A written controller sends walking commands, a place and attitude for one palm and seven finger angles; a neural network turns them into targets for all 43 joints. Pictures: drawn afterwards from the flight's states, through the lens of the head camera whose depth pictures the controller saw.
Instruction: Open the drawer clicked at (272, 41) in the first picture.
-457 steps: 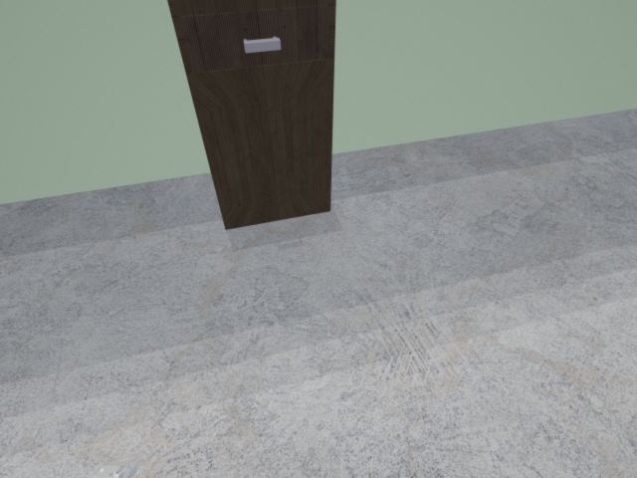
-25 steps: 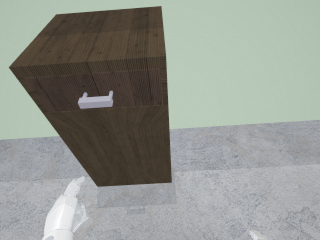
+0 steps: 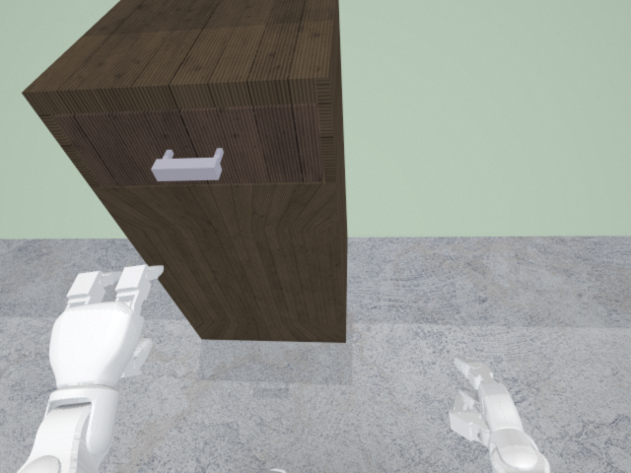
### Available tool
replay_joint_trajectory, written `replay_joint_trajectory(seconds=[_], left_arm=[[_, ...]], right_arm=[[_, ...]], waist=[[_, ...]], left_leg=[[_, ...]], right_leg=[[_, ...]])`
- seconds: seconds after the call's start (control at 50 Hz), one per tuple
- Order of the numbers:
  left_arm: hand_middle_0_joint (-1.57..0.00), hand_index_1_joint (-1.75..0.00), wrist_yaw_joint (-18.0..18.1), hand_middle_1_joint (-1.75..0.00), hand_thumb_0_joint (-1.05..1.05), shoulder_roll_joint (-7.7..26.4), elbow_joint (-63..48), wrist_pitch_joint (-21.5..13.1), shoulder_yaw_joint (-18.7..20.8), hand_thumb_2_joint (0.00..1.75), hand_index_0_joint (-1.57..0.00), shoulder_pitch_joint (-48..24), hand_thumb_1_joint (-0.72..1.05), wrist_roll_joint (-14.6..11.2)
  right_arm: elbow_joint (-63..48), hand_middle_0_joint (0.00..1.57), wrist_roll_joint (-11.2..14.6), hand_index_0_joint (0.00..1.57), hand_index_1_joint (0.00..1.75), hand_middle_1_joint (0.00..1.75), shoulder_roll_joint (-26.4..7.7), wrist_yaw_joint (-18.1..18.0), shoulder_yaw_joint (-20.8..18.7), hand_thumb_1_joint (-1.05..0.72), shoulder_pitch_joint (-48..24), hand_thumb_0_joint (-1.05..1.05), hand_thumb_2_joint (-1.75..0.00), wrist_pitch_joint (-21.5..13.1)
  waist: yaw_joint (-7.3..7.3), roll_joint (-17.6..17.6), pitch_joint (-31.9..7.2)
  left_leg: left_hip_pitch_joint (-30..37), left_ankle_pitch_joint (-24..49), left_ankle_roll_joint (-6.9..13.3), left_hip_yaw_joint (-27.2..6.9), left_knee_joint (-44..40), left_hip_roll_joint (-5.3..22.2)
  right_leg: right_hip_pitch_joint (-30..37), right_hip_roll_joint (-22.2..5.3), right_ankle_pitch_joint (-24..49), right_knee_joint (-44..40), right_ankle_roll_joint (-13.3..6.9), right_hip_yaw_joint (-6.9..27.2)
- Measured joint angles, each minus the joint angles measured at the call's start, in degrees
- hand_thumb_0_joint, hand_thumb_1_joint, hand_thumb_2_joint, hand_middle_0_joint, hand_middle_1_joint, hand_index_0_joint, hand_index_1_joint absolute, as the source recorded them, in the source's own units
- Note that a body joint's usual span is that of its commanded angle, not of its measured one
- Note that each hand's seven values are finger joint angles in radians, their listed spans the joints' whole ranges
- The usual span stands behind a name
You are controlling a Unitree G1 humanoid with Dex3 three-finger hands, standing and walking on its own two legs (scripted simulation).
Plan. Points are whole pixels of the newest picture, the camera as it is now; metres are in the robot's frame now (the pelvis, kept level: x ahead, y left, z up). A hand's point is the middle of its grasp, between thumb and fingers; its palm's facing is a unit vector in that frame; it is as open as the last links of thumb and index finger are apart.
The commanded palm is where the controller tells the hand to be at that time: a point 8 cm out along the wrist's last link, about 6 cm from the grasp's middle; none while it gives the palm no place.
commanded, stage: raise the hand with hooked fingers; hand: left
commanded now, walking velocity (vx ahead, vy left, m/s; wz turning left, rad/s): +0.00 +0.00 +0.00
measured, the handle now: (190, 161) +0.57 +0.30 +0.07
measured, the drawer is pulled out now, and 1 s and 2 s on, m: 0.00 0.00 0.00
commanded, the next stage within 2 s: move the hooked fingers above the handle in 1.20 s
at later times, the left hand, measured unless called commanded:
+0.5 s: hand (108, 266) +0.30 +0.29 +0.13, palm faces +0.17 -0.10 -0.98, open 13.1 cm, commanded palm +0.27 +0.28 +0.19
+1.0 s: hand (102, 223) +0.33 +0.28 +0.18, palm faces +0.05 -0.07 -1.00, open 13.9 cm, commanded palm +0.29 +0.29 +0.24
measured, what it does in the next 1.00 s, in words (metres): shifts its weight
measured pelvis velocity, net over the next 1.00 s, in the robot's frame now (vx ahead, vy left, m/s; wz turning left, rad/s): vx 0.00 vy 0.07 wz -0.07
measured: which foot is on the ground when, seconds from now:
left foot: down 0.00-1.00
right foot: down 0.00-1.00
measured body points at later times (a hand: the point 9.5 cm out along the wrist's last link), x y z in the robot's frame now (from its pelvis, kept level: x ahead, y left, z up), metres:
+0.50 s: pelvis +0.01 +0.05 +0.03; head +0.01 +0.01 +0.48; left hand +0.29 +0.29 +0.18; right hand +0.21 -0.19 -0.07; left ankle +0.01 +0.18 -0.70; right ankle -0.01 -0.07 -0.70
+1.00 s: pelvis +0.00 +0.07 +0.05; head -0.01 +0.02 +0.49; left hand +0.32 +0.28 +0.23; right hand +0.18 -0.16 -0.06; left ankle +0.01 +0.18 -0.70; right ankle -0.01 -0.07 -0.70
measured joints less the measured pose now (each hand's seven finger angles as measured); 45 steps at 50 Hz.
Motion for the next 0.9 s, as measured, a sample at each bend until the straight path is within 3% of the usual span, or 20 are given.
replay_joint_trajectory(seconds=[0.08, 0.16, 0.2, 0.28, 0.34, 0.4, 0.46, 0.52, 0.6, 0.7, 0.8, 0.9], left_arm=[[-0.27, -0.76, -6.96, -0.76, 0.00, -0.07, -0.01, 6.48, -0.61, 0.59, -0.27, 0.30, 0.18, -3.33], [-0.28, -0.82, -11.74, -0.82, 0.00, 0.63, -3.36, 6.77, -1.11, 0.55, -0.27, 4.08, 0.09, -4.68], [-0.28, -0.85, -11.53, -0.85, 0.00, 0.57, -5.78, 4.71, -1.43, 0.53, -0.28, 5.28, 0.05, -4.43], [-0.29, -0.91, -7.51, -0.91, 0.00, 0.43, -8.41, 1.06, -1.15, 0.49, -0.29, 5.03, -0.05, -2.52], [-0.30, -0.95, -5.06, -0.95, 0.00, 0.77, -7.13, 2.38, -0.70, 0.46, -0.30, 1.74, -0.12, -1.76], [-0.30, -1.00, -5.49, -1.00, 0.00, 0.53, -4.14, 6.79, -0.94, 0.43, -0.30, -3.28, -0.19, -2.73], [-0.31, -1.04, -9.04, -1.04, 0.00, 0.31, -1.71, 11.38, -2.64, 0.40, -0.30, -8.39, -0.26, -3.94], [-0.31, -1.09, -13.66, -1.09, 0.00, 0.67, -1.43, 13.72, -5.18, 0.37, -0.31, -12.29, -0.32, -3.91], [-0.32, -1.14, -18.17, -1.14, 0.00, 1.89, -2.71, 13.48, -7.63, 0.34, -0.31, -16.17, -0.40, -2.57], [-0.32, -1.18, -21.42, -1.17, 0.00, 3.66, -0.85, 13.65, -7.38, 0.32, -0.32, -22.06, -0.46, -2.54], [-0.32, -1.19, -25.49, -1.19, 0.00, 5.21, 2.35, 15.53, -6.49, 0.31, -0.32, -27.44, -0.48, -3.26], [-0.32, -1.20, -28.73, -1.20, 0.00, 5.65, 1.89, 13.69, -6.55, 0.30, -0.32, -28.58, -0.49, -3.57]], right_arm=[[1.01, 0.20, 1.64, 0.21, 0.30, 0.30, 0.22, -0.65, 1.95, -0.90, 2.55, 0.01, -0.90, 1.95], [1.14, 0.21, 1.78, 0.21, 0.30, 0.30, -1.86, -1.33, 1.46, -0.90, 5.47, 0.02, -0.90, 1.82], [1.41, 0.21, 1.50, 0.21, 0.30, 0.30, -3.21, -1.76, 0.33, -0.90, 6.81, 0.02, -0.90, 1.04], [2.62, 0.20, 1.05, 0.21, 0.30, 0.30, -5.02, -2.00, -2.07, -0.90, 7.74, 0.02, -0.90, 0.01], [3.46, 0.20, 1.58, 0.20, 0.30, 0.30, -5.32, -1.85, -3.19, -0.90, 7.10, 0.02, -0.90, 0.15], [3.95, 0.20, 2.71, 0.20, 0.30, 0.30, -4.92, -1.83, -3.36, -0.90, 5.65, 0.02, -0.90, 0.34], [3.76, 0.20, 3.58, 0.20, 0.30, 0.30, -3.96, -2.18, -2.46, -0.90, 4.05, 0.02, -0.90, 0.55], [2.89, 0.20, 3.82, 0.20, 0.30, 0.30, -2.70, -2.45, -0.95, -0.90, 2.64, 0.02, -0.90, 0.75], [1.63, 0.20, 3.72, 0.20, 0.30, 0.30, -1.09, -2.09, 1.02, -0.90, 1.29, 0.02, -0.90, 1.23], [1.35, 0.20, 4.15, 0.21, 0.30, 0.30, 0.04, -1.20, 2.77, -0.90, 0.55, 0.01, -0.90, 2.21], [1.65, 0.20, 4.47, 0.21, 0.30, 0.30, -0.31, -0.67, 3.37, -0.90, 1.52, 0.01, -0.90, 2.96], [2.25, 0.20, 4.32, 0.21, 0.30, 0.30, -1.52, -0.37, 2.78, -0.90, 3.62, 0.01, -0.90, 2.90]], waist=[[-0.79, -0.11, 0.52], [-2.00, 0.33, 1.39], [-2.17, 0.52, 1.82], [-1.75, 0.50, 2.38], [-1.29, 0.56, 2.23], [-1.04, 1.00, 2.15], [-0.89, 1.28, 2.36], [-0.81, 1.30, 2.62], [-0.56, 1.29, 3.00], [0.04, 1.35, 3.91], [0.51, 1.49, 4.96], [0.43, 1.92, 5.26]], left_leg=[[5.52, 2.29, 1.14, -0.18, -6.26, -1.60], [9.22, 3.04, 1.58, -0.47, -10.05, -1.89], [9.95, 3.01, 1.16, -0.65, -10.77, -1.90], [10.25, 3.10, 0.50, -0.92, -10.83, -2.29], [10.52, 3.21, 0.53, -1.03, -10.79, -2.74], [11.72, 3.55, 1.10, -1.06, -11.35, -3.21], [13.88, 4.32, 1.79, -0.94, -12.91, -3.77], [16.19, 5.25, 2.38, -0.74, -14.81, -4.24], [18.96, 6.40, 2.86, -0.46, -17.24, -4.57], [21.36, 7.95, 3.12, -0.42, -19.92, -4.71], [22.09, 9.43, 3.17, -0.85, -21.75, -4.78], [22.14, 10.30, 3.13, -1.19, -22.75, -4.79]], right_leg=[[3.29, 0.59, 2.34, -4.40, 0.94, 3.98], [6.34, 1.11, 3.87, -7.93, 1.38, 5.66], [7.29, 1.04, 4.24, -9.02, 1.68, 5.55], [8.19, 0.56, 4.66, -10.01, 2.39, 5.34], [8.85, 0.07, 4.94, -10.56, 2.96, 5.27], [10.45, -0.43, 5.50, -11.78, 3.59, 5.26], [12.79, -1.03, 6.35, -13.63, 4.22, 5.40], [15.17, -1.55, 7.32, -15.69, 4.75, 5.61], [18.05, -1.95, 8.67, -18.46, 5.19, 5.89], [20.59, -2.16, 10.37, -21.47, 5.35, 5.93], [21.58, -2.28, 11.81, -23.53, 5.37, 5.49], [21.75, -2.32, 12.58, -24.57, 5.32, 5.15]])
